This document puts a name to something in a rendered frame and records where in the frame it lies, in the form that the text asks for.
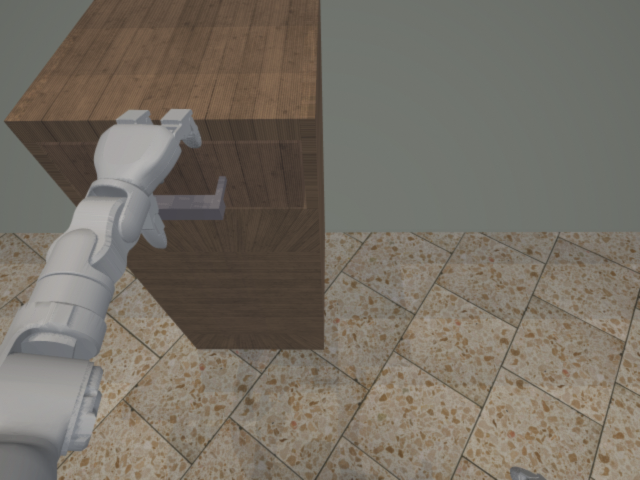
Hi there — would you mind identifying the robot left hand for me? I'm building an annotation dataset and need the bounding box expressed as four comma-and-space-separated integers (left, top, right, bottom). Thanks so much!
94, 109, 202, 249

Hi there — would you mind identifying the handle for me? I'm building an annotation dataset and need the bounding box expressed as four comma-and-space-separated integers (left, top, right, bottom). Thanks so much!
153, 176, 227, 220

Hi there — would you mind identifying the robot left upper arm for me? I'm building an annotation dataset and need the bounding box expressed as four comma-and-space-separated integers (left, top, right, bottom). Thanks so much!
0, 352, 103, 480

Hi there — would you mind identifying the robot left forearm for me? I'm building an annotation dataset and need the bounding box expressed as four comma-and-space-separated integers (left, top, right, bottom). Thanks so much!
0, 178, 151, 367

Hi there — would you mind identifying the cabinet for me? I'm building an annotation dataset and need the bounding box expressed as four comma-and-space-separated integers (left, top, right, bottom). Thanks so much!
4, 0, 325, 350

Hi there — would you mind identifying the drawer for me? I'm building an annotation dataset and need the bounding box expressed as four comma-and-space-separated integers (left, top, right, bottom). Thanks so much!
41, 140, 305, 207

